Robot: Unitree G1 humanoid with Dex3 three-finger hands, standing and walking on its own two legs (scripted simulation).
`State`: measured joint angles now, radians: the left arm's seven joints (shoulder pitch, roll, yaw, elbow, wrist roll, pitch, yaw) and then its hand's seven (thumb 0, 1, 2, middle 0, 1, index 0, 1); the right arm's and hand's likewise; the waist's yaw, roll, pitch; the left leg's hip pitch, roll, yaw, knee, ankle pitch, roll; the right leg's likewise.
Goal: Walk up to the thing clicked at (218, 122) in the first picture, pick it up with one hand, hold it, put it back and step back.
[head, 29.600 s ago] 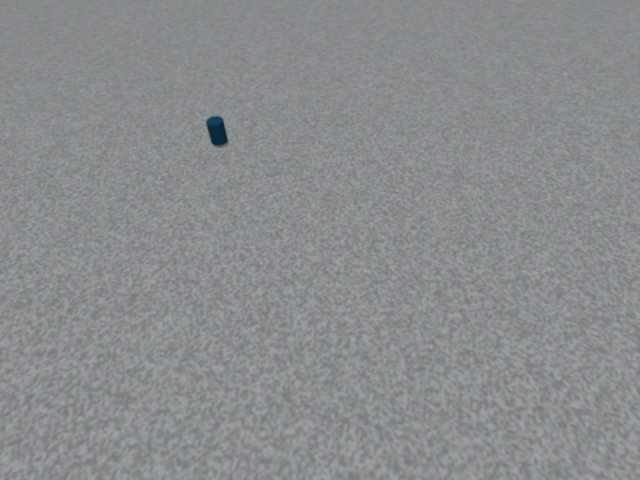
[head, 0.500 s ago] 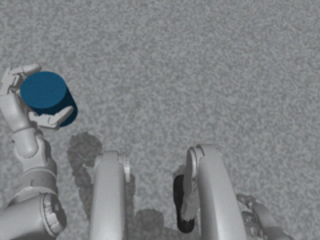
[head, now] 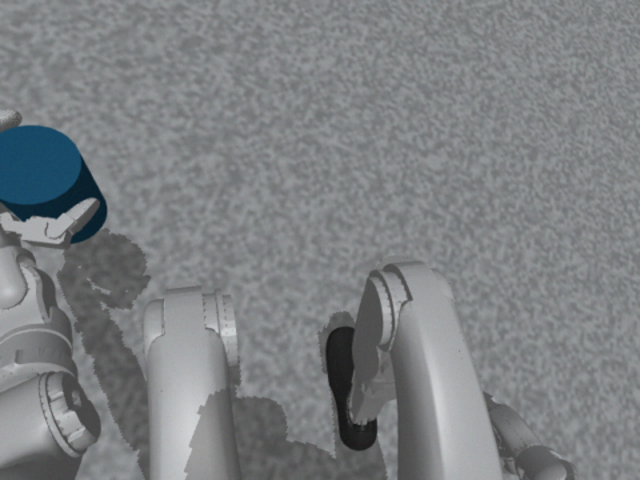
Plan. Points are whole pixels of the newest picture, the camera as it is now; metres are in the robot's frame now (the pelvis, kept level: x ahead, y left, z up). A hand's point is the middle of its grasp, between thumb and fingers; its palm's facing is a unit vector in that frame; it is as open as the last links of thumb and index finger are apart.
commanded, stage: crouch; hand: left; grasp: from the side
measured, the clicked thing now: (52, 190) +0.45 +0.28 -0.10
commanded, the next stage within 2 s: lower in 0.40 s
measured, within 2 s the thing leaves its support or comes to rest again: rests again in 2.00 s
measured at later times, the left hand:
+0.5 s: hand (46, 198) +0.45 +0.29 -0.12, palm faces +0.42 -0.91 +0.00, open 11.9 cm
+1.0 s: hand (68, 209) +0.45 +0.29 -0.18, palm faces +0.43 -0.90 +0.00, open 11.9 cm
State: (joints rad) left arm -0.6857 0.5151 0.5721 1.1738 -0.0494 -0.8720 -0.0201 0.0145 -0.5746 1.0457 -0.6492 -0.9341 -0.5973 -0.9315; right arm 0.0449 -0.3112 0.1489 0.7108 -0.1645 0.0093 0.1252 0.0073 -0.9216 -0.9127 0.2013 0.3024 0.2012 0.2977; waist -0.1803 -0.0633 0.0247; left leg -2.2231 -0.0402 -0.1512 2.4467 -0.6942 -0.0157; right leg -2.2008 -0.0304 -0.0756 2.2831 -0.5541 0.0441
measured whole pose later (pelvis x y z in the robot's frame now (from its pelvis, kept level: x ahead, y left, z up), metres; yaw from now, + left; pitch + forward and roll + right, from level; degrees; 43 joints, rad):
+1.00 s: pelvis +0.00 +0.01 -0.04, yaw -5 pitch +17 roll -15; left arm -0.69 0.76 0.63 1.39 -0.05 -1.06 0.03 0.01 -0.58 1.05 -0.66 -0.92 -0.60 -0.92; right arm -0.09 -0.37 0.39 0.62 -0.29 0.02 0.15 0.00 -0.93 -0.91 0.20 0.30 0.20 0.30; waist -0.26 -0.20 0.25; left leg -2.23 -0.04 -0.27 2.63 -0.71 0.00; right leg -2.15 0.00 -0.17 2.35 -0.53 0.06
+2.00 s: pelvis -0.02 +0.03 -0.04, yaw -9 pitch +11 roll -20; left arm -0.66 0.88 0.61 1.52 -0.06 -1.18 0.12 0.01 -0.58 1.05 -0.66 -0.92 -0.60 -0.92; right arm -0.17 -0.40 0.54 0.54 -0.36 0.02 0.16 0.00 -0.91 -0.91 0.20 0.30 0.20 0.30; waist -0.26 -0.29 0.34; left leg -2.18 -0.02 -0.35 2.67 -0.72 0.03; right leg -2.07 0.04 -0.24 2.32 -0.50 0.07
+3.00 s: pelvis -0.01 +0.03 -0.02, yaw -7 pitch +16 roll -19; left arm -0.50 0.84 0.57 1.22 -0.18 -0.94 -0.13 -0.02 -0.61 0.12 -0.08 -0.07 -0.08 -0.08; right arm -0.06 -0.40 0.41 0.58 -0.24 0.04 0.12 0.00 -0.90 -0.90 0.21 0.30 0.21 0.30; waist -0.17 -0.18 0.19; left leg -2.20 -0.03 -0.29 2.60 -0.71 0.04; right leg -2.08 0.01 -0.20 2.28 -0.53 0.06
